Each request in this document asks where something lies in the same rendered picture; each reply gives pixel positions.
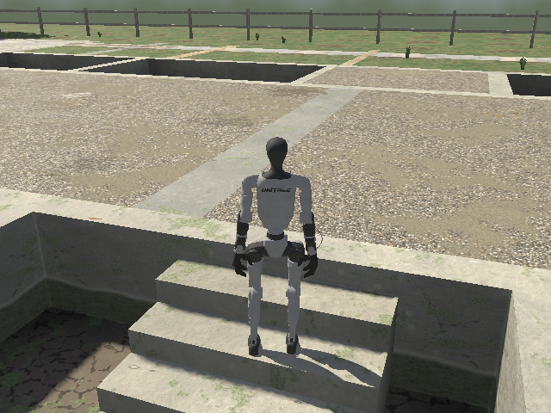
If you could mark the robot left forearm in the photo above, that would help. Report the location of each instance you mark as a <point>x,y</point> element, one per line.
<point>241,236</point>

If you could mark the right robot upper arm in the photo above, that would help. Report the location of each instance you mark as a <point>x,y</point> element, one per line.
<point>304,185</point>

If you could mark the right robot thigh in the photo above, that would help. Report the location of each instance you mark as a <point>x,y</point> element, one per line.
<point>296,251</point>

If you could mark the robot right hand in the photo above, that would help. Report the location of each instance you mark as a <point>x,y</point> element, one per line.
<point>313,264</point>

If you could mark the robot right forearm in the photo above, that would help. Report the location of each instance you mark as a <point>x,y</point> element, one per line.
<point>309,235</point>

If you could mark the robot left shin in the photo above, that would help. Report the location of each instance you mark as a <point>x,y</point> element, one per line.
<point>253,316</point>

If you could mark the robot left hand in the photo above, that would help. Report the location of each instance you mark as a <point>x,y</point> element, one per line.
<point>237,263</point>

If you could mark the left robot upper arm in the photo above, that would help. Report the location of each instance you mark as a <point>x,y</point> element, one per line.
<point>246,196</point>

